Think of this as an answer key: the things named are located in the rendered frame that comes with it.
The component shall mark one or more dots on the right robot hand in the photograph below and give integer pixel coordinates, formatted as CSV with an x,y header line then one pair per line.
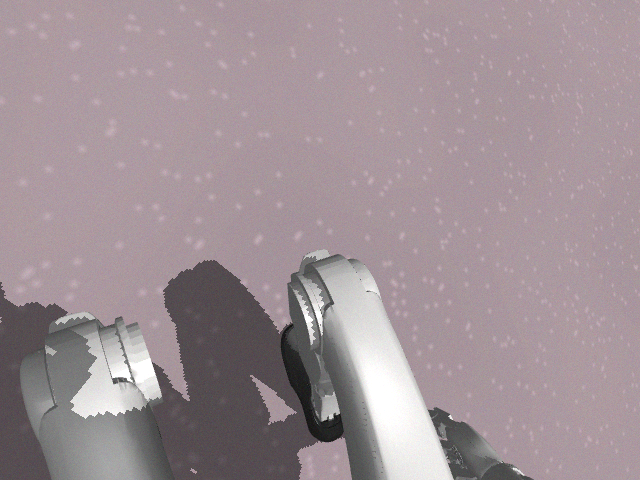
x,y
469,453

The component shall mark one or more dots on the right robot foot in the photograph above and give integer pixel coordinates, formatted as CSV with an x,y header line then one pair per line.
x,y
326,431

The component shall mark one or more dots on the right robot arm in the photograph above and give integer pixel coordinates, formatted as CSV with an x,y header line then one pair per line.
x,y
504,471

